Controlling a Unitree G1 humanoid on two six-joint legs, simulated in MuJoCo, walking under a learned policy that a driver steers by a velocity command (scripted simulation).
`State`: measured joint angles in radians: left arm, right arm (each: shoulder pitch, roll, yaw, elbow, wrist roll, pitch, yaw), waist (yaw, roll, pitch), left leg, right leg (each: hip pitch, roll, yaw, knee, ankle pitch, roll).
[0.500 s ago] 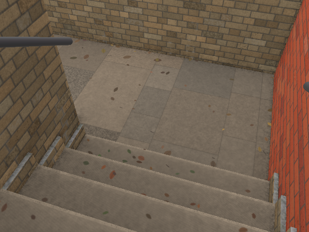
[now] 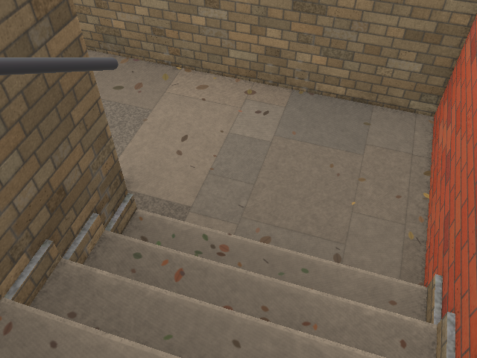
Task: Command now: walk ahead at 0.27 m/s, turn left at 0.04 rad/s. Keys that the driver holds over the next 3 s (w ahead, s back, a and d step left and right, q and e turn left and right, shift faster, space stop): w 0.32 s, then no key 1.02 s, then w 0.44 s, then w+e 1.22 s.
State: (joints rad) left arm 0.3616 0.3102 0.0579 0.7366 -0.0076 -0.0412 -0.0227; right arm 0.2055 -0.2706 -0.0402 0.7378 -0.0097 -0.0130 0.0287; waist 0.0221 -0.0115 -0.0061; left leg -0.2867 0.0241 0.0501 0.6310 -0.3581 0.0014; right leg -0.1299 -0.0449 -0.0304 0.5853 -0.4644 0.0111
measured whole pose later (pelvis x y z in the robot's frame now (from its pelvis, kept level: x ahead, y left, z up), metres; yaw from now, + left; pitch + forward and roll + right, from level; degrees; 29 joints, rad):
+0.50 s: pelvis +0.09 -0.06 -0.01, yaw +0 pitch -2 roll +1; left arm 0.55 0.21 0.03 0.98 0.02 -0.04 -0.01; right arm 0.18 -0.25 -0.05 0.83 -0.03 0.03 -0.02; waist 0.03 0.05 -0.02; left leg -0.66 -0.04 -0.06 1.22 -0.24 0.08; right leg -0.29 0.03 -0.08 0.77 -0.47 -0.08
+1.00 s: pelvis +0.17 -0.05 -0.01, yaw +0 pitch -1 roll +1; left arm 0.13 0.24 0.06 0.92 0.00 0.04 0.01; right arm 0.37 -0.21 0.00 1.00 -0.01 -0.05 -0.03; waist -0.06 -0.03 0.04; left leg -0.26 -0.06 0.10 0.72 -0.45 0.09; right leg -0.47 -0.02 0.16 0.74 0.10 0.01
